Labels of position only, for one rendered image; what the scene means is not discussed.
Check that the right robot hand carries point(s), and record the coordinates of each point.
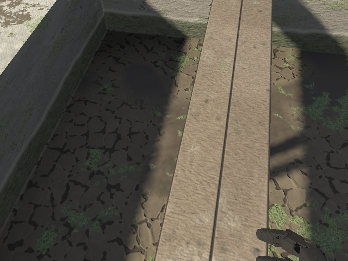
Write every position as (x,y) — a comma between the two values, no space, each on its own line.
(290,242)

